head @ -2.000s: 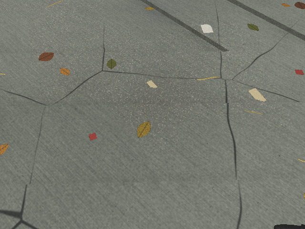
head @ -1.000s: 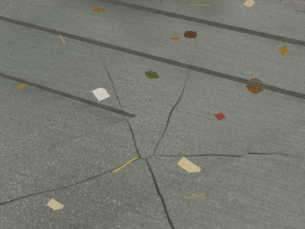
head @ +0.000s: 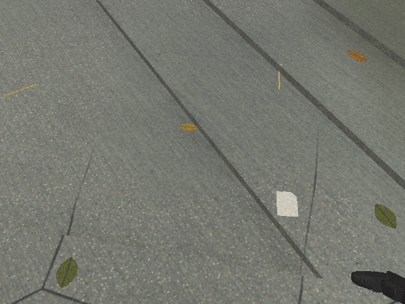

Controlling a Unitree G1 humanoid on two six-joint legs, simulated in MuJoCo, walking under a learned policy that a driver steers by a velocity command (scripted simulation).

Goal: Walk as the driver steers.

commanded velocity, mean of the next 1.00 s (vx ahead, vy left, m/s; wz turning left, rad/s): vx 0.50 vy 0.00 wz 0.60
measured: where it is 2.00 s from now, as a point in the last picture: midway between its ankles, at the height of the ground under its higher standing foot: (88, 169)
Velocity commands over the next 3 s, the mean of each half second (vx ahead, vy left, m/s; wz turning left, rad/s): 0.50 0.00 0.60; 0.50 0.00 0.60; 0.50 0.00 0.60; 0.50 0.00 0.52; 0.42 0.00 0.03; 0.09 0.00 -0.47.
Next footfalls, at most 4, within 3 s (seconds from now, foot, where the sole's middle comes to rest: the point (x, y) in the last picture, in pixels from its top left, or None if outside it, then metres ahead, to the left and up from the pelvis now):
0.40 right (240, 291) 0.47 -0.09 -0.78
0.88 left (137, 257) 0.55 0.26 -0.78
1.36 right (143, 172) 0.91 0.30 -0.82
1.88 left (44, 176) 0.86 0.68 -0.82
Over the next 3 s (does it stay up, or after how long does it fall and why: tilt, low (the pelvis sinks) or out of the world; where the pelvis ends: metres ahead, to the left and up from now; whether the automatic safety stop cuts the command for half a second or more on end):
stays up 1.04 0.88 -0.04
